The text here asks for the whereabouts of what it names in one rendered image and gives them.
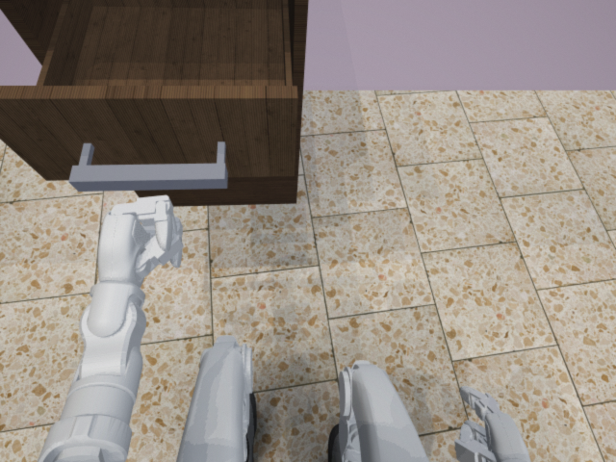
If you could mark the right robot hand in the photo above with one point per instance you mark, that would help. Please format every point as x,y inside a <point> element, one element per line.
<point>498,441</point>

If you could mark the cabinet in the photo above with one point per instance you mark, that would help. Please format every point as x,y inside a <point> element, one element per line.
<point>35,21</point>

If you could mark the left robot hand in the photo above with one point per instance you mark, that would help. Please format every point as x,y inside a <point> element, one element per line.
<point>123,238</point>

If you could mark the right robot shin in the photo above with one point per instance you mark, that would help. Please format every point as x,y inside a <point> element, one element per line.
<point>348,434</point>

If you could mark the robot left forearm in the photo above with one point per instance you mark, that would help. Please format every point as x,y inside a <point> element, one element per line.
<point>94,425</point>

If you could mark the handle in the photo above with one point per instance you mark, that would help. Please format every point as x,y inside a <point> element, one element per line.
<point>102,178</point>

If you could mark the right robot thigh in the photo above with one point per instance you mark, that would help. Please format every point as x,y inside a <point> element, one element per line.
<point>386,432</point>

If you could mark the drawer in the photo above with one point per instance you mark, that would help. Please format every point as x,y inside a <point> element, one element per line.
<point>150,82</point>

